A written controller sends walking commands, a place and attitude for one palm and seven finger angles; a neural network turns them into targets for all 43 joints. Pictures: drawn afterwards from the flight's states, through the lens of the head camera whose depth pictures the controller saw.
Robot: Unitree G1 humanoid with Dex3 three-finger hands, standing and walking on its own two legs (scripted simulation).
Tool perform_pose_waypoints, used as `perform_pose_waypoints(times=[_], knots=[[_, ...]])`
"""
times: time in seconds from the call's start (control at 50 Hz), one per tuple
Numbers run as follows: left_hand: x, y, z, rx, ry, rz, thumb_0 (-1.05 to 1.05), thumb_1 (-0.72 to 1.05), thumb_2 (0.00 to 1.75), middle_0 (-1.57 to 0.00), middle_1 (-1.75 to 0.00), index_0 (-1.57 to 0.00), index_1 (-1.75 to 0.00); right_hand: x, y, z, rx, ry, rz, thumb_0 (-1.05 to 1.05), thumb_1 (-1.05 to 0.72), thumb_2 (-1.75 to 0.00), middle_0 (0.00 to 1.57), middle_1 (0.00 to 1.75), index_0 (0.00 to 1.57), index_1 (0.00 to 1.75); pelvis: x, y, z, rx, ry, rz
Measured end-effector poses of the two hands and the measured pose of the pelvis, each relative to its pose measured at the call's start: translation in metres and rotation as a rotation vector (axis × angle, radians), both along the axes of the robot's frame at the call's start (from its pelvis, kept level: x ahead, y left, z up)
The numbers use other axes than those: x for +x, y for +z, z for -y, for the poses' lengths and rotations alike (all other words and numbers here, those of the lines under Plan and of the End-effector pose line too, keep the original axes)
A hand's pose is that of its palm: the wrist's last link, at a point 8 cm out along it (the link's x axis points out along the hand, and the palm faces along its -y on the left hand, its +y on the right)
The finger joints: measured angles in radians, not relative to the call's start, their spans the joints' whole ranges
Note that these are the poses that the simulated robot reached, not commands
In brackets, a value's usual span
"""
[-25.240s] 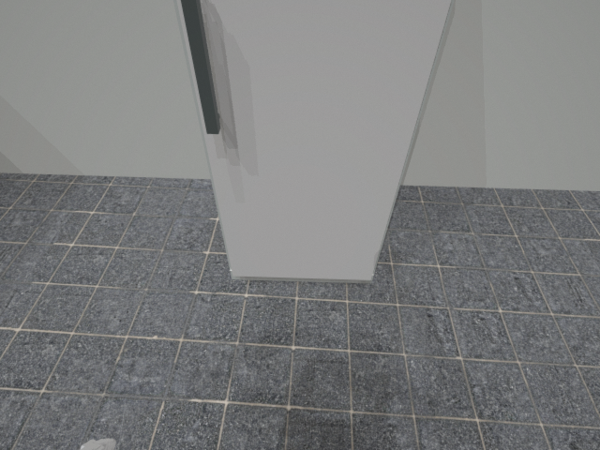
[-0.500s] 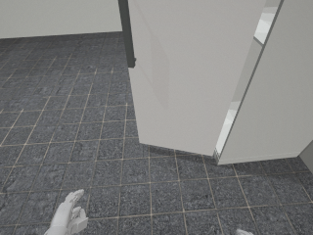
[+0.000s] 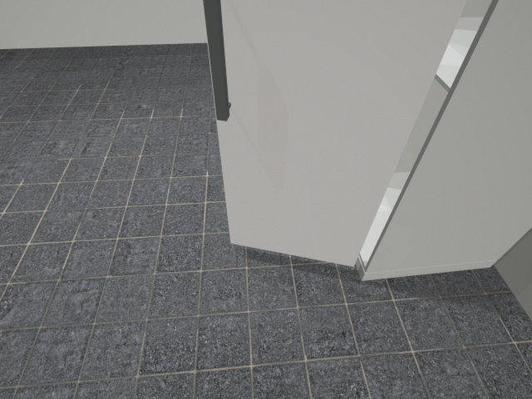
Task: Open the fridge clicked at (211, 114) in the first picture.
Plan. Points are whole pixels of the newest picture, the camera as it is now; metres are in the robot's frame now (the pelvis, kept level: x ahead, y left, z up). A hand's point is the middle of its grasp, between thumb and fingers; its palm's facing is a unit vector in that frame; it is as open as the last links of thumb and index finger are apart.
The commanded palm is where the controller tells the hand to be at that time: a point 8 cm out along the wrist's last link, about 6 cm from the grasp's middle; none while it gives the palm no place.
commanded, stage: let the arm hang, fingers relaxed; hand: left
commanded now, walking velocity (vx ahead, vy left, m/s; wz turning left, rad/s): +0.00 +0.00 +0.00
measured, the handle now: (220, 56) +0.80 +0.15 +0.14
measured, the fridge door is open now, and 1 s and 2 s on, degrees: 71 71 71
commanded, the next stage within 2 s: look to check the result in 0.40 s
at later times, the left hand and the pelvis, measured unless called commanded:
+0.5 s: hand out of the picture -0.02 +0.17 -0.18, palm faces +0.01 -0.99 -0.14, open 7.4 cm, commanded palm none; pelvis +0.00 +0.02 +0.00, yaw -1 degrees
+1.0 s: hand out of the picture -0.02 +0.17 -0.18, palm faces -0.01 -0.99 -0.14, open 7.4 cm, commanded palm none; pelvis +0.00 +0.02 +0.00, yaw -2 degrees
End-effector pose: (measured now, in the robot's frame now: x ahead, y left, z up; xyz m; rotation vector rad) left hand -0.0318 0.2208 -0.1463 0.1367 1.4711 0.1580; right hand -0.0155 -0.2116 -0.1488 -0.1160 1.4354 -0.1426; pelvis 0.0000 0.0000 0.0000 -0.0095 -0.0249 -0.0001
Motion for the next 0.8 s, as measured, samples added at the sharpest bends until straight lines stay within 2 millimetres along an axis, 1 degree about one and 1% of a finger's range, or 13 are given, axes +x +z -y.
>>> perform_pose_waypoints(times=[0.18,0.3,0.6,0.8], knots=[[0.016,-0.005,0.011,-0.045,-0.014,0.034,0.0,0.91,0.9,-0.2,-0.3,-0.19,-0.3,-0.012,-0.001,-0.021,0.023,-0.033,-0.018,0.0,-0.91,-0.9,0.2,0.3,0.2,0.3,0.002,0.0,-0.008,0.004,-0.011,0.0],[0.016,-0.007,0.01,-0.054,-0.017,0.026,0.0,0.91,0.9,-0.2,-0.3,-0.19,-0.3,-0.016,0.0,-0.028,0.021,-0.047,-0.021,0.0,-0.91,-0.9,0.2,0.3,0.2,0.3,0.003,-0.001,-0.013,0.005,-0.016,-0.003],[0.003,-0.005,-0.003,-0.037,-0.013,-0.009,0.0,0.91,0.9,-0.2,-0.3,-0.19,-0.3,-0.016,0.0,-0.03,0.009,-0.051,-0.018,0.0,-0.91,-0.9,0.2,0.3,0.2,0.3,0.002,-0.001,-0.021,0.006,-0.022,-0.006],[0.002,-0.005,-0.005,-0.038,-0.022,-0.018,0.0,0.91,0.9,-0.2,-0.3,-0.19,-0.29,-0.013,0.0,-0.029,0.007,-0.051,-0.016,0.0,-0.91,-0.9,0.2,0.3,0.2,0.3,0.001,-0.001,-0.022,0.006,-0.026,-0.012]])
